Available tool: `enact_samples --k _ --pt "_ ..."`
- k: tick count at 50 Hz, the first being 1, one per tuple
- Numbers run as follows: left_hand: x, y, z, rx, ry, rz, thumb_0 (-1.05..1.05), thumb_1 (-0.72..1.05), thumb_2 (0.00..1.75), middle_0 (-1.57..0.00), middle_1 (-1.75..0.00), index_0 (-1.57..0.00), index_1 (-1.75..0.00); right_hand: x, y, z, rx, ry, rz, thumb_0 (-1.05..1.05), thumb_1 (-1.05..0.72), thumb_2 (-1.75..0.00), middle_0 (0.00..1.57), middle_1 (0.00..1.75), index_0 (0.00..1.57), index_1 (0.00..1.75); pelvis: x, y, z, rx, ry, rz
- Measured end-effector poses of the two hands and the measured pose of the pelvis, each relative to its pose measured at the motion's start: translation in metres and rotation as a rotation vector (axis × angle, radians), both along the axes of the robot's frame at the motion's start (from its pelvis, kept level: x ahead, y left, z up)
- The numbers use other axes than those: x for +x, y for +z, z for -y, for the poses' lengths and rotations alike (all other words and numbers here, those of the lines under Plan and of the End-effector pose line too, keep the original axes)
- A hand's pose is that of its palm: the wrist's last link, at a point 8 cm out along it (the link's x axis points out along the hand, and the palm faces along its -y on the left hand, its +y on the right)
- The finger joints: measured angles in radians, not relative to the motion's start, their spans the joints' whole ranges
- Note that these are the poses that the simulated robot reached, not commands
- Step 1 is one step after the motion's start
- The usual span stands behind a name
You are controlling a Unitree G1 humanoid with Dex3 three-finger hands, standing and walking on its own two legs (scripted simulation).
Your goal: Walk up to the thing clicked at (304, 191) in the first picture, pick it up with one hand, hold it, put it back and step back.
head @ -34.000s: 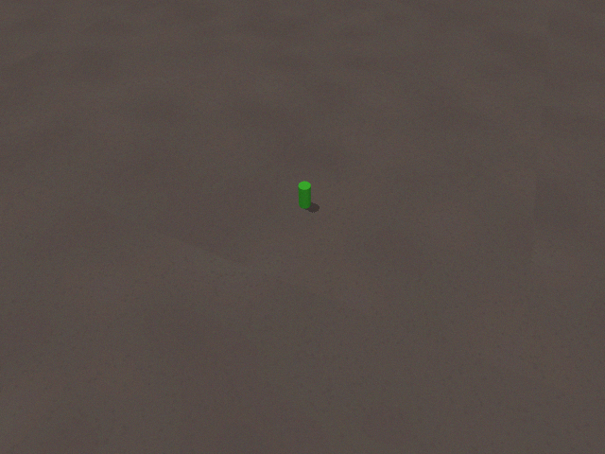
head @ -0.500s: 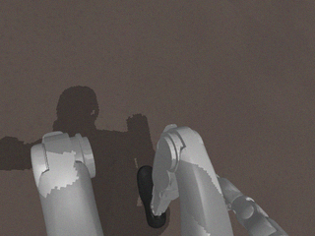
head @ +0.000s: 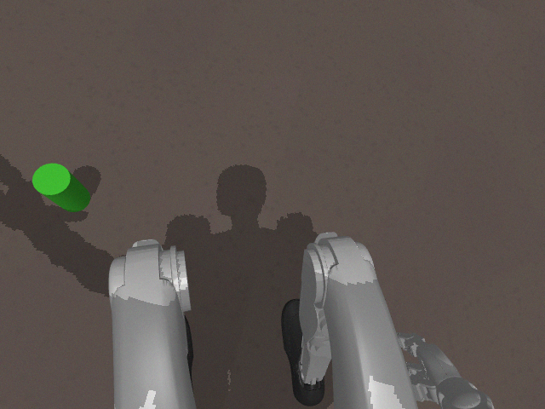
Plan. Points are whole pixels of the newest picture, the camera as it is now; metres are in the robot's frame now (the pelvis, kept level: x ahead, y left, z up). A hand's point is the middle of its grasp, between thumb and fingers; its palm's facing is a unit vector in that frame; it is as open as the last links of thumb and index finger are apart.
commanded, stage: home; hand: left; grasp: from above
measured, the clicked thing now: (64, 189) +0.44 +0.36 -0.28
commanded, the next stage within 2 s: none
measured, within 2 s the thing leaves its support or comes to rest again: neither
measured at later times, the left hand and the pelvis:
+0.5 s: hand out of the picture +0.25 +0.32 +0.13, palm faces +0.36 -0.81 -0.47, open 17.7 cm; pelvis +0.04 -0.02 +0.22, yaw +9 degrees
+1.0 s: hand out of the picture +0.24 +0.23 +0.32, palm faces +0.29 -0.90 -0.33, open 17.4 cm; pelvis +0.09 +0.01 +0.37, yaw +11 degrees
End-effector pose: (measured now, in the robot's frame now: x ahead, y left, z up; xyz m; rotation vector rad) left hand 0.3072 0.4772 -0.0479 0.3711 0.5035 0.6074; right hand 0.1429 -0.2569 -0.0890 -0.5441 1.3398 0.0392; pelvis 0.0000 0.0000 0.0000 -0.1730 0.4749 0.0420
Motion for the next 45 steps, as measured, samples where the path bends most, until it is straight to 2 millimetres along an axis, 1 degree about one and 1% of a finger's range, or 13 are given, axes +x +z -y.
enact_samples --k 4,6,9,12,15,19,22,25,29,34,40,45 --pt "-0.03 0.03 0.026 0.014 -0.022 -0.071 -0.02 -0.47 0.11 -0.07 -0.08 -0.07 -0.07 0.014 0.011 -0.007 0.065 -0.056 0.044 0.0 -0.91 -0.9 0.21 0.3 0.21 0.3 0.0 0.028 0.005 0.032 0.015 -0.045" --pt "-0.044 0.046 0.038 0.012 -0.021 -0.108 -0.02 -0.48 0.1 -0.07 -0.07 -0.07 -0.07 0.025 0.021 -0.011 0.091 -0.064 0.073 0.01 -0.91 -0.9 0.21 0.3 0.21 0.3 0.0 0.045 0.008 0.045 0.022 -0.064" --pt "-0.063 0.073 0.054 0.009 -0.012 -0.154 -0.02 -0.5 0.08 -0.06 -0.07 -0.07 -0.06 0.044 0.043 -0.017 0.122 -0.058 0.126 0.01 -0.91 -0.9 0.21 0.3 0.21 0.3 0.002 0.072 0.012 0.062 0.035 -0.083" --pt "-0.077 0.101 0.068 -0.003 0.003 -0.188 -0.02 -0.53 0.07 -0.06 -0.06 -0.07 -0.06 0.065 0.07 -0.022 0.143 -0.045 0.192 0.01 -0.91 -0.9 0.21 0.3 0.21 0.3 0.006 0.1 0.016 0.076 0.048 -0.088" --pt "-0.084 0.13 0.081 -0.019 0.019 -0.203 -0.02 -0.55 0.05 -0.06 -0.06 -0.06 -0.05 0.085 0.101 -0.024 0.153 -0.035 0.258 0.01 -0.91 -0.9 0.21 0.3 0.21 0.3 0.012 0.129 0.018 0.086 0.06 -0.083" --pt "-0.09 0.163 0.098 -0.059 0.033 -0.232 -0.01 -0.57 0.03 -0.05 -0.05 -0.06 -0.05 0.106 0.147 -0.025 0.156 -0.032 0.344 0.01 -0.91 -0.9 0.21 0.3 0.21 0.3 0.022 0.167 0.019 0.096 0.074 -0.062" --pt "-0.09 0.188 0.111 -0.091 0.035 -0.237 -0.01 -0.58 0.02 -0.05 -0.05 -0.06 -0.04 0.116 0.182 -0.024 0.148 -0.039 0.395 0.01 -0.91 -0.9 0.21 0.3 0.21 0.3 0.03 0.195 0.018 0.103 0.084 -0.038" --pt "-0.089 0.213 0.124 -0.125 0.034 -0.239 -0.01 -0.59 0.02 -0.05 -0.05 -0.06 -0.04 0.121 0.217 -0.024 0.137 -0.048 0.432 0.01 -0.91 -0.9 0.21 0.3 0.21 0.3 0.038 0.223 0.016 0.108 0.093 -0.01" --pt "-0.09 0.245 0.141 -0.165 0.033 -0.252 -0.01 -0.58 0.03 -0.05 -0.05 -0.06 -0.05 0.121 0.26 -0.024 0.122 -0.068 0.463 0.01 -0.91 -0.9 0.21 0.3 0.21 0.3 0.049 0.259 0.013 0.112 0.106 0.034" --pt "-0.094 0.284 0.159 -0.208 0.023 -0.27 -0.01 -0.57 0.04 -0.05 -0.05 -0.06 -0.05 0.118 0.306 -0.029 0.109 -0.093 0.492 0.01 -0.91 -0.9 0.21 0.3 0.21 0.3 0.064 0.298 0.007 0.118 0.119 0.095" --pt "-0.096 0.332 0.181 -0.234 -0.018 -0.261 -0.01 -0.55 0.05 -0.05 -0.06 -0.06 -0.05 0.114 0.349 -0.04 0.115 -0.119 0.536 0.01 -0.9 -0.9 0.21 0.3 0.21 0.3 0.078 0.337 0.0 0.127 0.133 0.176" --pt "-0.096 0.372 0.198 -0.237 -0.068 -0.221 -0.01 -0.53 0.06 -0.05 -0.06 -0.06 -0.06 0.117 0.374 -0.051 0.141 -0.133 0.593 0.01 -0.9 -0.9 0.21 0.3 0.21 0.3 0.088 0.36 -0.006 0.137 0.138 0.234"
